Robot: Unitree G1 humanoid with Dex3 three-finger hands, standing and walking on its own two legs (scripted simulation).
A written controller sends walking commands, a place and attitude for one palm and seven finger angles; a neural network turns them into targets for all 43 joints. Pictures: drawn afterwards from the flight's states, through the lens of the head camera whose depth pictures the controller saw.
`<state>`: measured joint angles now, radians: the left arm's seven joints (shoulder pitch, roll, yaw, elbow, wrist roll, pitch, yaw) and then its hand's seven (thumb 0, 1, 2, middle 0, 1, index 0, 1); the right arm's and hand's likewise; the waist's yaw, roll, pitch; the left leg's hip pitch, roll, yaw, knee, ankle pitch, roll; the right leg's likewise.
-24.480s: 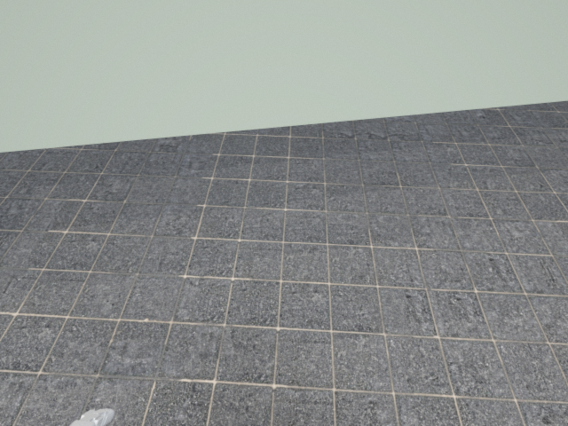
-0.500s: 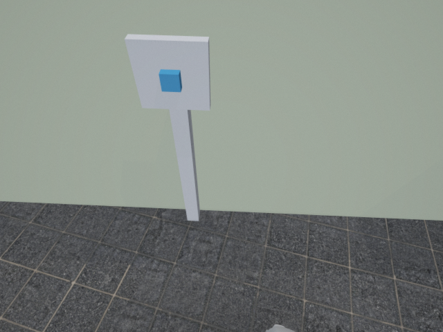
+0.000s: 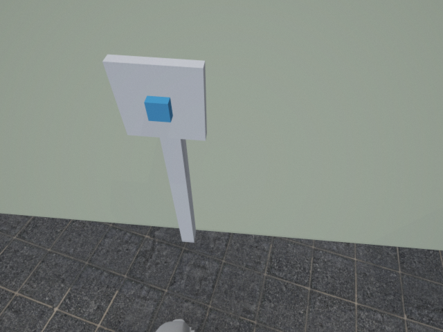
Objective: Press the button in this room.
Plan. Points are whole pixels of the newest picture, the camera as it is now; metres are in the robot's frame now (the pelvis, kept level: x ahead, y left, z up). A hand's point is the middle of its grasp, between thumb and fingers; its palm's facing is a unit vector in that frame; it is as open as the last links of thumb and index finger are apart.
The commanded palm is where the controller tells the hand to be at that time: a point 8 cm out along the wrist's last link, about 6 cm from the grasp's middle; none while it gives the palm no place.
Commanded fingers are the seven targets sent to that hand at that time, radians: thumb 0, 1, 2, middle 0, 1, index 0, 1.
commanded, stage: come to a stop and stand still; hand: left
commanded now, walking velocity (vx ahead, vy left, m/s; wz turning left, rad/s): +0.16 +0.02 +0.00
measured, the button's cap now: (159, 108) +0.56 +0.20 +0.07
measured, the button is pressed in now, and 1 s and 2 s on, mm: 0 0 0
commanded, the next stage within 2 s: look again from close up in 1.10 s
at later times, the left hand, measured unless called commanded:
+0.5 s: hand out of the picture +0.13 +0.21 -0.17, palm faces -0.01 -0.97 -0.25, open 7.4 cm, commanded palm none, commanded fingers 0.00 0.90 0.90 -0.20 -0.30 -0.20 -0.30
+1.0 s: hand out of the picture +0.08 +0.13 -0.17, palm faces +0.00 -0.98 -0.20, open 7.2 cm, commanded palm none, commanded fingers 0.00 0.90 0.90 -0.20 -0.30 -0.20 -0.30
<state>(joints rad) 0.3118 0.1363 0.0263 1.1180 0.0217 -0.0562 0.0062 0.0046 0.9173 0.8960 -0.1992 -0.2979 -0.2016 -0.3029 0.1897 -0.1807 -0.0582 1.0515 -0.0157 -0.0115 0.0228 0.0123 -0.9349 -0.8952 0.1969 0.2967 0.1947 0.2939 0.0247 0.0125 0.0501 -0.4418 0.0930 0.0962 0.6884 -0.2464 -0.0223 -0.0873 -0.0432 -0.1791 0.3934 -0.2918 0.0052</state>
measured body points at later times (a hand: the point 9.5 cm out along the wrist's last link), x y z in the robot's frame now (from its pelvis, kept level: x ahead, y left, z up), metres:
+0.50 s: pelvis +0.06 +0.01 +0.00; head +0.10 +0.01 +0.45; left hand +0.13 +0.26 -0.15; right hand +0.11 -0.24 -0.15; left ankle +0.09 +0.12 -0.74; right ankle +0.04 -0.13 -0.70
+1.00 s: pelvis +0.04 -0.05 +0.00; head +0.05 -0.05 +0.45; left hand +0.08 +0.18 -0.16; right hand +0.03 -0.26 -0.16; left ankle +0.03 +0.09 -0.74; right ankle +0.04 -0.14 -0.74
